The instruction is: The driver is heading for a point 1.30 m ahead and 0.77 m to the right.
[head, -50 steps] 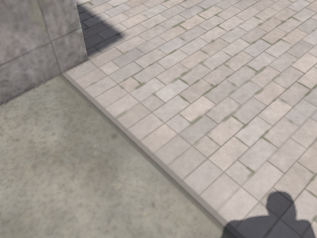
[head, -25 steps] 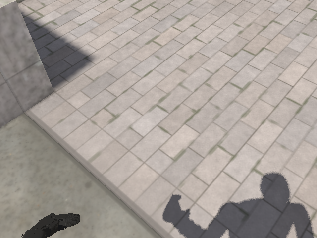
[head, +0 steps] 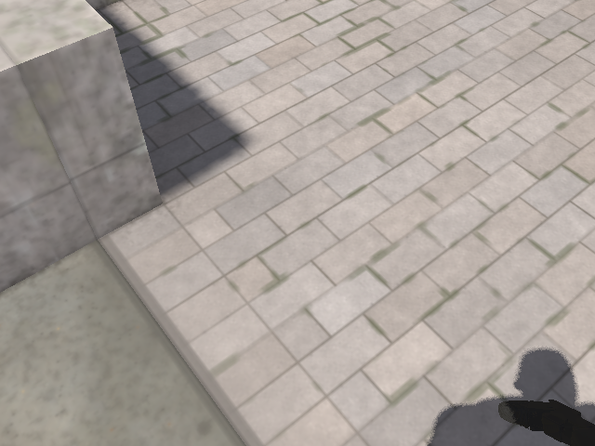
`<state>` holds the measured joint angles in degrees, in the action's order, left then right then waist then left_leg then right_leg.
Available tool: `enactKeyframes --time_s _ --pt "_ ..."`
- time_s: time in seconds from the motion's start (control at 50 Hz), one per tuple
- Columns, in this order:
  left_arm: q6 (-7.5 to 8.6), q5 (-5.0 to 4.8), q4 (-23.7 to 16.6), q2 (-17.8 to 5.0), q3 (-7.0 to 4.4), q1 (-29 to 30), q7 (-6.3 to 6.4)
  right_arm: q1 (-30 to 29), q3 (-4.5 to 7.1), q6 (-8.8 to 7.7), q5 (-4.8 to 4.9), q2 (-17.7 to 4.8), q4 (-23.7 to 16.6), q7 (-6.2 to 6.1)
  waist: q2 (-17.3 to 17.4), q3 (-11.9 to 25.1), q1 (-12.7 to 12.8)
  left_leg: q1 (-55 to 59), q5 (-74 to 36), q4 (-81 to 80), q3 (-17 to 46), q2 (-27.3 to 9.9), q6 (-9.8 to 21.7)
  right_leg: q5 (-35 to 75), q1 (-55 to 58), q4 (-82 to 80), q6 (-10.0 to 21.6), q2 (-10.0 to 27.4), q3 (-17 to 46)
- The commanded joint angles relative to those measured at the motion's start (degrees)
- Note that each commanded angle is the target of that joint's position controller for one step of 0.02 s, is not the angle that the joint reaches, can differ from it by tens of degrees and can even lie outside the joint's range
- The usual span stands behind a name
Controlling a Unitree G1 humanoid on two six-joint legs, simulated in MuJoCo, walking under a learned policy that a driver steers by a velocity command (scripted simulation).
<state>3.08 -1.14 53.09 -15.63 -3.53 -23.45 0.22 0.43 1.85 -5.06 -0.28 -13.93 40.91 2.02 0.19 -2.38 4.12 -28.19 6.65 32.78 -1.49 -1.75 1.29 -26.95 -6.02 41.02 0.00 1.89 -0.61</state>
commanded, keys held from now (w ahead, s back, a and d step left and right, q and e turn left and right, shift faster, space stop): w+e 1.00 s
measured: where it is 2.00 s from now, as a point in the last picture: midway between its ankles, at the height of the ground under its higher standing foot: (475, 332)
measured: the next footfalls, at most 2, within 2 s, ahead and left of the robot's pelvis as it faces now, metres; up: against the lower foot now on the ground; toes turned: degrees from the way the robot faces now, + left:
right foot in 0.48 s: +0.37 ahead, -0.19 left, +0.00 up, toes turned -19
left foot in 0.98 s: +0.73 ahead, -0.13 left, +0.00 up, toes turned -37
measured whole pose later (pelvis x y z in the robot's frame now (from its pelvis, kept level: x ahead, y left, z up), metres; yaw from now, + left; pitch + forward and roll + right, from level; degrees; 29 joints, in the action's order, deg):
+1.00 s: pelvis +0.53 -0.15 +0.00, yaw -34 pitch +2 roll +1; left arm 1.5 -1.1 45.1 -17.0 -5.0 -22.3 1.4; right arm -0.1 3.1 -7.5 -0.5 -15.2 41.4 1.5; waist -0.5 -0.5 4.3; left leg -26.6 4.3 28.5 1.3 2.3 0.9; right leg -29.0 -5.8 38.5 3.3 -5.0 13.5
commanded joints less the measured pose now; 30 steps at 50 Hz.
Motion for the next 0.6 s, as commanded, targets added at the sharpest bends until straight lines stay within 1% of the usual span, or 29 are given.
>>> enactKeyframes --time_s 0.02,0.04,0.06,0.08,0.1,0.12,0.14,0.18,0.2,0.24,0.28,0.34,0.38,0.4,0.42,0.44,0.46,0.48,0.5,0.52,0.54,0.56,0.58,0.6 --pt "2.27 -1.80 -5.96 -7.47 -1.34 1.64 -0.15 21.40 3.90 0.46 -0.27 -11.52 2.41 -1.22 9.88 18.22 -11.49 45.39 10.96 -13.93 33.27 -21.05 12.39 -4.46 -37.37 34.04 1.26 -0.17 8.09" --pt "2.09 -1.87 -6.98 -7.38 -1.39 4.95 0.10 17.50 3.31 0.39 0.18 -9.39 2.23 -1.33 8.28 11.85 -9.88 37.49 10.34 -15.47 25.69 -19.21 10.58 0.20 -38.18 33.14 1.66 2.61 6.18" --pt "1.68 -1.10 -7.16 -6.77 -1.56 6.50 0.44 13.81 2.78 0.13 0.17 -7.27 2.43 -1.16 6.47 7.46 -8.02 29.82 7.99 -18.01 20.23 -16.93 9.58 4.43 -36.19 30.29 1.64 4.45 5.63" --pt "0.84 -0.71 -6.73 -6.01 -1.92 5.54 0.61 11.31 2.43 -0.36 -0.19 -5.63 2.54 -1.05 7.79 5.16 -5.88 24.19 5.04 -20.25 15.33 -15.01 8.57 7.58 -32.61 27.99 1.63 6.04 6.13" --pt "-0.08 -0.81 -6.34 -4.69 -1.83 4.13 0.55 9.64 2.51 -0.71 -0.47 -5.10 2.80 -0.98 8.01 4.17 -4.44 20.51 3.44 -22.16 12.19 -14.17 8.29 9.44 -29.56 27.23 1.47 6.59 6.16" --pt "-0.83 -0.85 -6.40 -3.31 -1.65 3.93 0.49 8.94 2.72 -1.10 -0.52 -5.23 3.14 -1.03 7.21 3.36 -3.75 18.60 0.92 -23.61 9.65 -14.19 8.68 10.58 -28.83 26.73 1.21 6.84 5.93" --pt "-1.43 -0.79 -7.00 -2.81 -1.62 4.66 0.53 8.68 3.00 -1.42 -0.58 -5.90 3.59 -1.18 6.22 2.32 -3.28 17.68 -1.43 -24.70 7.27 -14.40 9.01 12.13 -29.58 25.80 0.91 7.06 6.08" --pt "-2.00 -0.41 -8.32 -2.77 -1.68 7.10 0.59 9.43 3.55 -1.67 -0.80 -7.15 4.66 -1.70 4.52 0.93 -3.21 18.18 -4.72 -25.70 3.33 -14.53 9.36 16.23 -32.30 21.75 0.37 7.32 6.69" --pt "-1.99 -0.24 -8.84 -2.69 -1.62 8.39 0.39 10.07 3.75 -1.60 -0.82 -7.65 5.16 -1.99 4.12 0.53 -3.50 19.05 -5.83 -25.93 1.37 -14.32 9.29 18.98 -33.21 18.73 0.19 7.24 6.64" --pt "-1.64 -0.05 -9.74 -2.19 -1.30 11.29 -0.42 10.61 4.06 -1.29 -0.69 -8.73 5.74 -2.49 3.57 -0.08 -4.22 20.16 -7.10 -26.20 -2.58 -13.44 8.57 24.72 -32.56 11.45 0.26 6.79 5.21" --pt "-1.40 0.06 -11.05 -1.66 -0.83 15.55 -1.34 11.60 4.42 -0.91 -0.36 -9.97 6.18 -2.88 2.78 -1.19 -5.70 21.24 -7.10 -26.53 -5.45 -13.58 8.17 27.94 -31.46 5.34 0.59 6.19 2.74" --pt "-1.57 0.06 -13.22 -2.05 -0.62 20.26 -2.36 13.75 5.04 -0.05 0.60 -11.52 7.22 -3.06 2.29 -2.80 -7.15 26.10 -7.03 -25.65 -7.61 -15.19 7.43 26.77 -31.91 -0.32 1.77 5.70 0.81" --pt "-1.78 0.09 -14.48 -2.93 -0.84 21.83 -2.86 14.56 5.46 0.76 1.34 -12.38 7.80 -3.01 2.42 -3.30 -7.12 30.11 -9.91 -23.22 -8.71 -16.26 6.53 22.92 -32.01 -2.49 3.19 4.83 -0.59" --pt "-1.88 0.16 -14.92 -3.59 -1.13 21.57 -3.03 14.31 5.70 1.16 1.67 -13.08 7.83 -3.02 2.88 -2.79 -6.41 31.49 -16.06 -20.64 -9.50 -16.48 5.98 20.07 -30.39 -3.15 4.18 3.67 -1.89" --pt "-2.02 0.21 -15.05 -4.55 -1.65 20.10 -3.09 13.77 5.96 1.55 1.98 -13.94 7.68 -3.06 3.72 -1.14 -5.11 32.46 -25.86 -16.51 -10.38 -16.37 5.33 16.99 -26.98 -3.28 5.33 1.79 -3.71" --pt "-2.17 0.12 -14.29 -5.96 -2.56 15.76 -3.02 12.93 6.13 2.04 2.33 -14.52 7.47 -3.08 4.14 1.78 -2.33 32.35 -35.19 -9.22 -11.58 -15.59 4.47 15.00 -20.70 -3.94 6.71 -0.80 -5.75" --pt "-2.24 -0.17 -11.91 -8.49 -4.22 6.98 -2.70 11.88 5.86 2.51 2.60 -14.01 7.14 -3.04 2.82 6.16 2.63 29.04 -38.79 2.86 -13.53 -13.12 2.71 17.50 -8.69 -7.57 8.67 -4.21 -7.23" --pt "-2.66 -0.48 -9.12 -13.90 -6.58 -3.19 -1.60 12.92 4.88 2.35 1.17 -11.66 6.32 -3.20 -3.08 11.32 6.25 15.86 -24.50 20.98 -13.99 -10.35 -0.47 17.84 8.65 -9.47 11.72 -0.95 1.76" --pt "-2.14 -1.07 -9.65 -20.51 -7.25 -0.79 -1.21 17.01 2.21 0.98 -1.26 -2.87 2.75 -2.81 -18.80 14.25 -1.30 -9.57 25.14 40.56 -8.67 1.60 -4.24 6.47 23.74 -17.04 21.79 12.68 34.64" --pt "-0.83 -0.32 -12.03 -16.20 -5.71 -1.60 -1.82 12.16 2.49 -1.36 1.02 -6.92 2.23 -2.19 -10.87 21.15 2.23 -15.77 28.27 46.92 5.27 2.77 -3.07 -1.36 26.64 -25.86 24.01 17.02 48.67" --pt "0.26 0.22 -11.57 -12.54 -4.61 0.18 -2.10 6.94 3.24 -2.65 3.29 -9.77 0.69 -1.74 -7.25 13.81 2.81 -21.02 22.54 46.58 5.61 0.25 -1.35 3.33 22.97 -26.83 21.08 16.29 41.78" --pt "0.79 0.03 -11.88 -10.76 -4.03 3.11 -2.03 6.45 3.00 -3.43 2.54 -9.18 0.93 -2.00 -3.81 10.14 0.75 -19.15 17.33 42.01 5.85 -2.43 -0.15 8.96 15.80 -25.83 18.92 13.95 34.68" --pt "0.81 0.09 -12.68 -8.62 -3.37 7.53 -1.86 6.88 3.36 -3.54 0.89 -9.46 1.83 -2.43 -1.85 7.49 -1.77 -14.69 13.83 36.78 6.17 -4.38 -0.28 15.28 8.13 -25.67 17.20 11.56 28.68" --pt "0.80 0.73 -13.77 -6.87 -2.66 10.05 -1.53 7.98 3.76 -2.93 0.25 -9.83 2.34 -2.47 -2.27 6.60 -3.76 -10.57 11.20 33.84 6.66 -5.53 -0.37 19.31 3.24 -26.93 16.47 9.77 25.10"
Keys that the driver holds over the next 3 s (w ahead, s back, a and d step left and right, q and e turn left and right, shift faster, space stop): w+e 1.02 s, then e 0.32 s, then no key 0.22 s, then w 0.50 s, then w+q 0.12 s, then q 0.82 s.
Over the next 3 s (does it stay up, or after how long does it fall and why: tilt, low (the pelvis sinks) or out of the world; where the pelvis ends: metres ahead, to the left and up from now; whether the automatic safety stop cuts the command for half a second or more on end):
stays up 0.91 -0.56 0.02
